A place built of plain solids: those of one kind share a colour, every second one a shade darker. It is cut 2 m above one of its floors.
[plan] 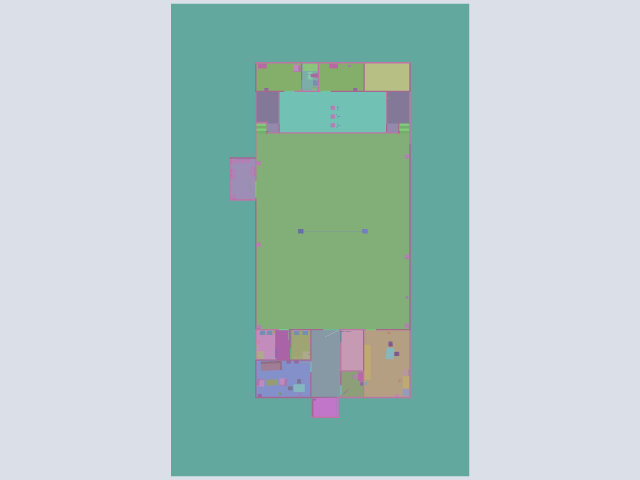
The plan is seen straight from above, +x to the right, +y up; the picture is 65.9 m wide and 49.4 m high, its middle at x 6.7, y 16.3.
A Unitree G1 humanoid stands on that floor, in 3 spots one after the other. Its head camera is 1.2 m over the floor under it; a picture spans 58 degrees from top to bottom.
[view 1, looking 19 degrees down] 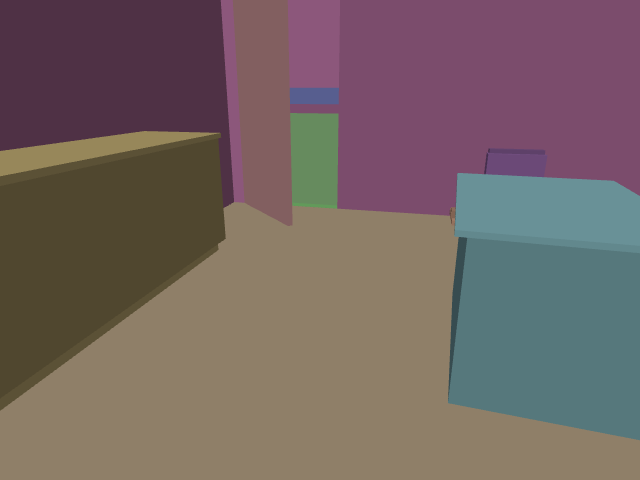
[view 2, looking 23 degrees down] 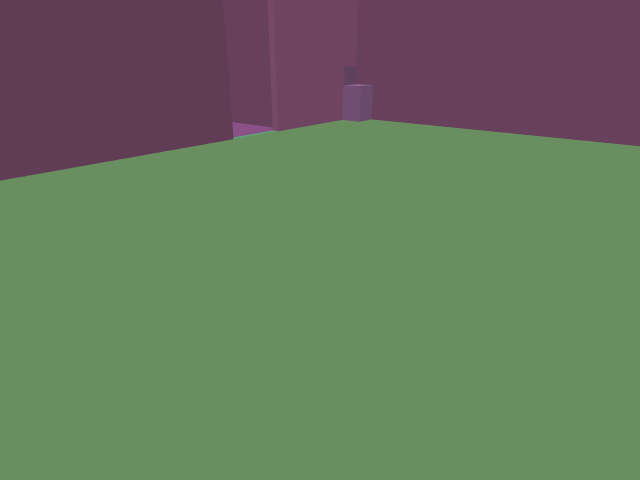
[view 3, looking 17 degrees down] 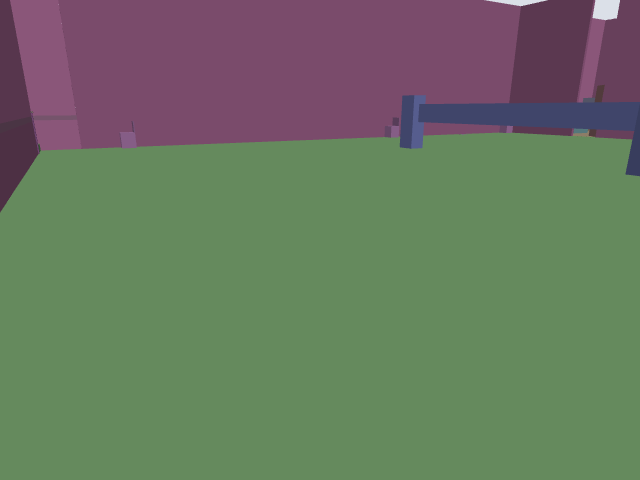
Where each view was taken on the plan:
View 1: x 13.38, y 2.58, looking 104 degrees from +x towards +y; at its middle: floor_kitchen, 3.69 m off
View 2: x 7.97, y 12.53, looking -141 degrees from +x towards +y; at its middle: floor_main_hall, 3.07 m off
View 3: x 0.67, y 26.36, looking -29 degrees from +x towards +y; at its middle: floor_main_hall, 4.10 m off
